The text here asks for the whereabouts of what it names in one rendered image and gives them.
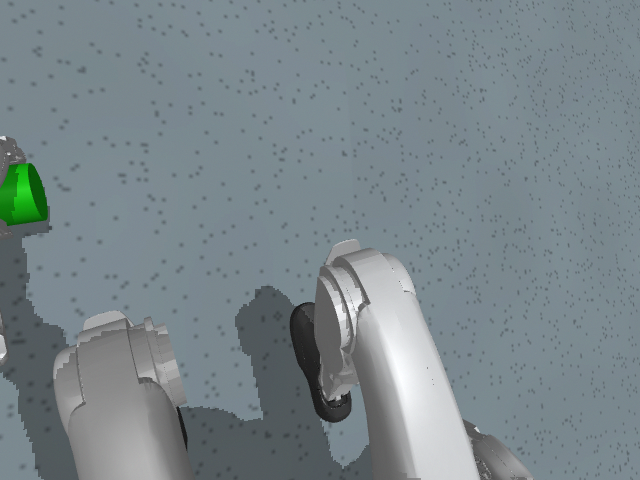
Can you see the can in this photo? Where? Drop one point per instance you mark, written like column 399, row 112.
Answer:
column 22, row 196

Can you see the right robot foot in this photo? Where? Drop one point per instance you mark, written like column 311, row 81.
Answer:
column 308, row 358

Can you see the right robot hand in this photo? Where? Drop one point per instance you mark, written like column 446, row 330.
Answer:
column 493, row 459

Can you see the left robot hand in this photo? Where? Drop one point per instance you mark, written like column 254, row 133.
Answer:
column 10, row 154

